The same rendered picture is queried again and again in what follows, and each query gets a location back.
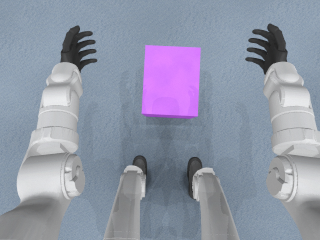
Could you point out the robot right foot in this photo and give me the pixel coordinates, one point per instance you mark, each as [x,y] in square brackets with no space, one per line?
[194,164]

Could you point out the carton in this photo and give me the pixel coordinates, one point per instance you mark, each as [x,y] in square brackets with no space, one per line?
[171,82]

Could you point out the right robot upper arm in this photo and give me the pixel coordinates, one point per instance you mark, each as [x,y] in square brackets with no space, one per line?
[295,181]

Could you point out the right robot thigh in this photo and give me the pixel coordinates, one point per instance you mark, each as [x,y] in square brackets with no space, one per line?
[216,218]

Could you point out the right robot hand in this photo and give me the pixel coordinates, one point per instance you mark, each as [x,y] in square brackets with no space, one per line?
[275,47]

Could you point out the left robot upper arm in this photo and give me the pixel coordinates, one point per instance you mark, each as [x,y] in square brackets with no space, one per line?
[46,184]

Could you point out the robot right forearm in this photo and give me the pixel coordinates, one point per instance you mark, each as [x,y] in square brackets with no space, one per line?
[291,112]

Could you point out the left robot hand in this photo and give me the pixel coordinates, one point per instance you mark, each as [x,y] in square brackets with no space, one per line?
[71,48]

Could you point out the robot left forearm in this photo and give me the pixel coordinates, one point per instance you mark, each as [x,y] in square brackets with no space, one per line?
[58,116]

